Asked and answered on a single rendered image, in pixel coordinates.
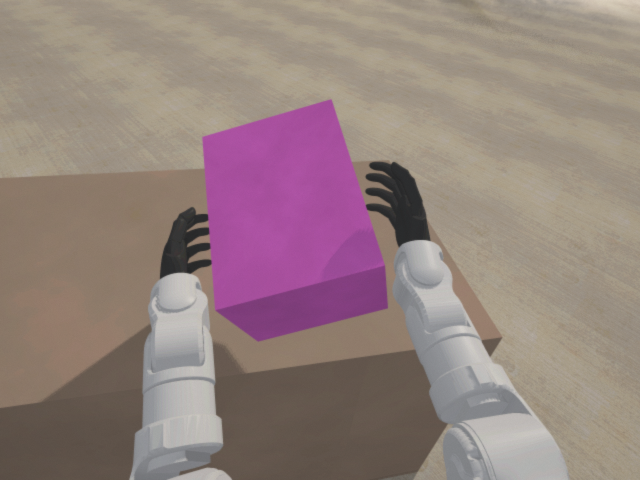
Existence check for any right robot upper arm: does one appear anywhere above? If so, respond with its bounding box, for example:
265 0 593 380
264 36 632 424
443 412 568 480

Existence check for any robot right hand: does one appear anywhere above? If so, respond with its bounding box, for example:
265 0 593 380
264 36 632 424
365 162 431 247

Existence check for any pedestal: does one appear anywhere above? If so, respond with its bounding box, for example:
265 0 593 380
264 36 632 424
0 160 503 480

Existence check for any robot left hand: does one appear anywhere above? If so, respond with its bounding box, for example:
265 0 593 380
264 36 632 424
160 207 212 279

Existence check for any robot right forearm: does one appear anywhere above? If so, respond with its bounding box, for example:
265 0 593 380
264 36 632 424
392 240 570 480

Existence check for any carton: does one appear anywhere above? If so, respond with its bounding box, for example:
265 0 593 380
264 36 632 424
202 99 388 342

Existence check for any robot left forearm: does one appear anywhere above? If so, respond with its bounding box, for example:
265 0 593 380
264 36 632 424
129 273 223 480

